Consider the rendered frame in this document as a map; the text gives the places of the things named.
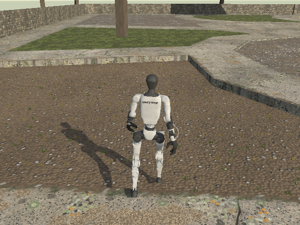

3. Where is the robot right foot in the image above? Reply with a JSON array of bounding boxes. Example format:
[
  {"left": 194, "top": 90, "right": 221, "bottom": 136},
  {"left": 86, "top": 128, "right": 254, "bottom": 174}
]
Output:
[{"left": 156, "top": 177, "right": 163, "bottom": 183}]

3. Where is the left robot shin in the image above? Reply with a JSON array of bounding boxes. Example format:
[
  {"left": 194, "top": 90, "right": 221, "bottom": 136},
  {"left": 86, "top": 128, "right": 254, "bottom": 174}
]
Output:
[{"left": 132, "top": 160, "right": 139, "bottom": 190}]

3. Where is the robot right hand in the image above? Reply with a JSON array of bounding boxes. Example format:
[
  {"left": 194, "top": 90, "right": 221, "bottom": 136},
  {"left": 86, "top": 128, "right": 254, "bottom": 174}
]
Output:
[{"left": 166, "top": 140, "right": 178, "bottom": 155}]

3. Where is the right robot upper arm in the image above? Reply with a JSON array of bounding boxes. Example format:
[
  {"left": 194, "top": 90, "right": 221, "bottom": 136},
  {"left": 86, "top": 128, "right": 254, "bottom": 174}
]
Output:
[{"left": 161, "top": 95, "right": 171, "bottom": 122}]

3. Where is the left robot forearm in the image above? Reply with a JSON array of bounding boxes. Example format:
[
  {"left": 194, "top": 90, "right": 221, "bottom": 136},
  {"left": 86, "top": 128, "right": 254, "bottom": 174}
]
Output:
[{"left": 127, "top": 111, "right": 134, "bottom": 125}]

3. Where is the right robot forearm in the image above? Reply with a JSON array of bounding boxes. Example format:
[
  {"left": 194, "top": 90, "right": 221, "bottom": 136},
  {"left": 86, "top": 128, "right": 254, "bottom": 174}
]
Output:
[{"left": 166, "top": 115, "right": 176, "bottom": 141}]

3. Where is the robot left hand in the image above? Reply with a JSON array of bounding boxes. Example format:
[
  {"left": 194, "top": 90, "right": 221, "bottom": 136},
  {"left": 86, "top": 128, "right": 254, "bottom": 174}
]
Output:
[{"left": 127, "top": 123, "right": 137, "bottom": 132}]

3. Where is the left robot upper arm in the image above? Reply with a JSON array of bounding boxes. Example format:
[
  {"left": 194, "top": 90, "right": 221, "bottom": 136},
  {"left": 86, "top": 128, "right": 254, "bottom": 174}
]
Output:
[{"left": 129, "top": 94, "right": 142, "bottom": 118}]

